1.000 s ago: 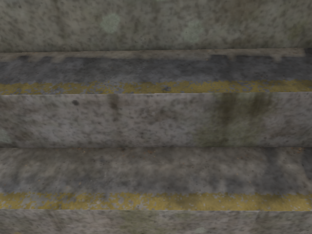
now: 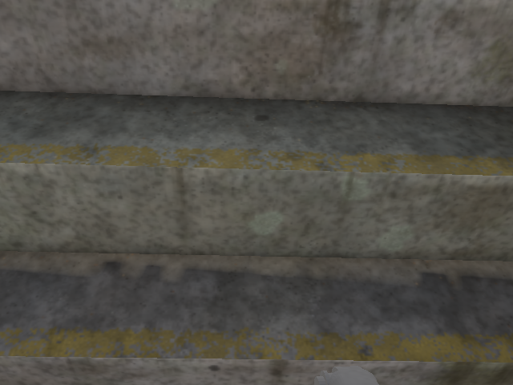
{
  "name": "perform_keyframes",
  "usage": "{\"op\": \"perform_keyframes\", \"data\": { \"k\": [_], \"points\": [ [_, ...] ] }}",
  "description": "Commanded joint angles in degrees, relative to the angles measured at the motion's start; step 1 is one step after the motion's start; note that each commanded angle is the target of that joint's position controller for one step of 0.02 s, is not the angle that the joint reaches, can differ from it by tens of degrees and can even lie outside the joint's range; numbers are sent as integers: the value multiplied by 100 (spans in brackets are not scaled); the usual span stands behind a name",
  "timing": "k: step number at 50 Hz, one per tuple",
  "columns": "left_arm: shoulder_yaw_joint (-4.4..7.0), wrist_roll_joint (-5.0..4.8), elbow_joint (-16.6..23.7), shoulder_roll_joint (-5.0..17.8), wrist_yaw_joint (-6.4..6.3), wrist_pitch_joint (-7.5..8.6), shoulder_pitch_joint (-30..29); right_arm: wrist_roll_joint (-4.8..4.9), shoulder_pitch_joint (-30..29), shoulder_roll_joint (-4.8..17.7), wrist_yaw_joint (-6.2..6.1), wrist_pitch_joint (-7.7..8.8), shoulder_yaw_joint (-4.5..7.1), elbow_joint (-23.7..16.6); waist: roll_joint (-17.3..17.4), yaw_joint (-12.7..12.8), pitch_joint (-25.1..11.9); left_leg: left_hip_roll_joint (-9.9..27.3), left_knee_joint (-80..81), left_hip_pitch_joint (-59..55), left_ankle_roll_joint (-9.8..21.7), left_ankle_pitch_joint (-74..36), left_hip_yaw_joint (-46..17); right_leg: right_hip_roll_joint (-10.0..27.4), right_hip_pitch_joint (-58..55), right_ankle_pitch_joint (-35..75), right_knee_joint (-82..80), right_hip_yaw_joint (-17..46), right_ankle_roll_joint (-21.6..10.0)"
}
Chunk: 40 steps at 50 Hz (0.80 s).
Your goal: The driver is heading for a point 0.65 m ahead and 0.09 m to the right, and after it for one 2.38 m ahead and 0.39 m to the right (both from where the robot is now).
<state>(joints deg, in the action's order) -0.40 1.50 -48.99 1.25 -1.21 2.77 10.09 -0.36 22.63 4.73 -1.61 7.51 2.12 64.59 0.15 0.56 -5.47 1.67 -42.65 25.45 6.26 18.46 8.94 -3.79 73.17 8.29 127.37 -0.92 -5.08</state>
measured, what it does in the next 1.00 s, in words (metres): climbs: right foot 0.23 m higher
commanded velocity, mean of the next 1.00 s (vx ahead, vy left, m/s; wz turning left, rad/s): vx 0.50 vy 0.00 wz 0.00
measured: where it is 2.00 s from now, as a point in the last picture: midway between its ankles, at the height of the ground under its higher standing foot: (308, 185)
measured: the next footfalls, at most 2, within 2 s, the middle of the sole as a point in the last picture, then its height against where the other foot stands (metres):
right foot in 0.48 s outside the picture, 0.23 m higher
left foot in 1.16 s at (243, 314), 0.23 m higher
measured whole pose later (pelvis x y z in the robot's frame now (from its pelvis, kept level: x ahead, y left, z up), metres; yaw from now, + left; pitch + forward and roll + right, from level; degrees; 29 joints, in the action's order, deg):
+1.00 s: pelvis +0.29 -0.10 +0.26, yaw +0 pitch +2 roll +2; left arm 2.0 0.1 -65.2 5.8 -2.2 9.4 23.2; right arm -0.6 8.4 0.2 -1.6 1.8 -1.1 44.5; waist -0.2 -1.0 -3.4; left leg 0.9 -132.0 80.2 7.1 0.4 1.2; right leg 5.2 13.3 -16.0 27.5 -11.3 -1.9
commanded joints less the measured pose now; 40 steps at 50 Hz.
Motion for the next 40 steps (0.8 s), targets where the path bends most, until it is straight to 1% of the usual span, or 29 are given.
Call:
{"op": "perform_keyframes", "data": {
  "k": [1,2,4,7,10,14,16,17,18,20,21,22,23,24,25,26,27,28,29,30,31,32,33,34,35,36,38,39,40],
  "points": [
    [46,35,195,94,109,27,-393,27,305,433,-44,116,126,-95,-60,-7,598,1389,2317,-766,53,1569,-2288,472,954,156,-468,-88,-25],
    [-18,32,270,-41,70,15,-764,19,536,446,-30,150,119,-7,155,-237,578,1511,2426,-1177,169,1331,-2543,347,1433,-63,344,-203,-88],
    [-128,-16,452,-246,63,31,-1005,6,836,384,-55,183,92,88,380,-309,572,1696,2613,-1809,168,1198,-2637,493,2025,-457,985,-204,-169],
    [-134,23,565,-93,91,35,-1172,12,1033,155,-100,218,29,119,257,-312,691,1693,2709,-1996,136,1041,-2498,780,2106,-472,824,-154,-174],
    [-139,12,671,-52,150,-23,-1336,15,1062,114,-129,253,5,67,312,-280,706,1646,2811,-1812,235,973,-2305,910,1964,-428,711,-318,-136],
    [-107,-16,840,-6,73,-68,-1579,-15,1158,90,-183,290,16,-2,417,-315,805,1680,2962,-1924,398,700,-2121,1139,1909,-527,545,-381,-79],
    [-103,-2,1060,-35,63,-63,-1805,13,1206,159,-224,315,63,-81,493,-316,885,1722,3071,-2099,535,641,-2117,1239,2000,-707,354,-342,-73],
    [-160,-32,1315,-74,55,-56,-2214,-20,1406,310,-240,242,138,-54,666,-458,894,1739,3368,-2348,419,831,-2030,1339,2094,-1288,-203,-417,-84],
    [-162,11,1569,-85,78,-99,-2654,-95,1545,332,-235,215,190,-21,820,-638,882,1693,3614,-2525,446,658,-2012,1333,2061,-1640,-320,-531,-126],
    [-157,-49,1940,-47,90,-109,-3048,-149,1531,284,-230,159,217,-59,882,-664,988,1661,3900,-2868,490,1,-1741,1478,2065,-2231,-934,-401,-222],
    [-236,-261,2051,156,131,-104,-3079,66,1367,363,-211,116,220,-72,1021,-700,1117,1378,4851,-2342,692,-773,-1153,1428,797,-2692,-3000,-1072,-331],
    [-463,-414,2042,-213,34,-164,-2887,202,1236,206,-267,63,166,-42,1384,-740,1149,1402,5242,-1359,800,-1843,-807,1218,-1088,-4242,-4374,-959,-614],
    [-409,-651,1714,-121,33,-230,-2333,235,1249,252,-265,45,74,-138,877,-565,564,1107,4662,-1203,1000,-4996,-281,509,-2780,-4589,-5135,-1785,-624],
    [-307,-616,1154,-66,-27,-272,-728,273,1589,529,-174,159,14,-106,1210,-154,-591,1541,3169,-1808,1192,-9980,-302,-1,-4068,-4915,-4589,-1757,-742],
    [-81,-423,1104,610,-25,-241,724,422,1256,1358,72,379,187,-203,1502,817,-1835,1674,1565,-2159,948,-11198,-246,150,-5355,-3929,-5241,-856,-827],
    [114,-172,972,1135,-79,-126,869,599,1123,1259,262,488,216,-571,486,630,-2578,1040,-261,-500,590,-9641,-648,1167,-6847,-4678,-6382,1456,-1241],
    [350,151,866,1695,-217,-317,1697,444,637,1496,526,611,323,-779,-676,1087,-3062,489,-1817,27,593,-7210,-957,1740,-6940,-6788,-8682,3896,-1241],
    [566,152,641,1970,-293,-441,1145,14,-107,1232,629,525,460,-1085,-1290,925,-2545,-392,-4568,1538,487,-3196,-1709,2000,-6634,-7777,-10345,5523,-1129],
    [642,95,627,2021,-182,-373,185,-323,-580,508,495,384,366,-1574,-834,635,-2090,-682,-7431,2552,147,-2496,-2604,2277,-6034,-7223,-10582,5314,-646],
    [604,89,343,1820,-113,-262,-622,-386,-1110,-26,373,205,221,-2099,-669,52,-1172,-656,-8487,3289,198,-2895,-2272,2294,-4961,-6839,-9944,4230,-476],
    [430,43,-108,1233,-92,-135,-973,-464,-1189,-428,296,71,35,-2399,-549,-531,-46,-583,-8631,3728,269,-3114,-2106,2054,-3788,-6263,-9511,3081,-230],
    [261,14,-570,665,-14,-76,-975,-420,-703,-608,235,-53,-100,-2392,-363,-1017,466,-524,-8500,3859,279,-2905,-2083,1811,-3169,-5688,-9386,2048,55],
    [157,14,-765,338,43,-28,-948,-306,-119,-599,199,-152,-156,-2184,-260,-1249,630,-561,-8284,3823,226,-2916,-2023,1624,-2974,-5174,-9309,1301,207],
    [127,-8,-927,316,80,75,-718,-177,-2,-609,108,-261,-196,-2042,-281,-1222,793,-632,-8201,4043,152,-2913,-1881,1548,-3023,-4477,-9369,683,170],
    [87,-77,-1088,310,119,183,-426,-92,-275,-615,10,-314,-242,-2085,-273,-1134,918,-651,-8171,4280,63,-2918,-1841,1631,-3035,-4004,-9671,596,123],
    [102,-117,-1102,564,192,324,-379,-13,-310,-464,-79,-372,-250,-2017,-237,-1120,965,-686,-7641,4047,-11,-3050,-1645,1554,-2869,-3644,-9931,233,57],
    [161,-91,-1264,863,206,523,21,8,-339,-259,-142,-377,-210,-1867,-381,-1025,640,-762,-8297,4166,-62,-3023,-1364,1732,-3269,-3438,-10288,409,-393],
    [228,-152,-1317,962,157,554,229,23,-383,-128,-152,-365,-132,-1834,-336,-874,584,-687,-8561,4486,-94,-2939,-1343,1850,-3791,-3295,-10450,520,-407],
    [265,-132,-1396,994,150,588,467,39,-691,-208,-168,-355,-138,-1905,-584,-679,524,-699,-9689,5220,-33,-2461,-1359,2086,-4496,-3154,-10662,888,-514]
  ]
}}
Velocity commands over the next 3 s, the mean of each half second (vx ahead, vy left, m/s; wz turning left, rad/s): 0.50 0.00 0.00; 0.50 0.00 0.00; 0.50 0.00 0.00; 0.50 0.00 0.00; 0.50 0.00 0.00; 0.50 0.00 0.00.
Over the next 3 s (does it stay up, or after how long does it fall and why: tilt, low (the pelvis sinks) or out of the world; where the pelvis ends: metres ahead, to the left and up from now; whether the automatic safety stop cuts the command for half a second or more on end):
stays up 0.89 0.01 0.92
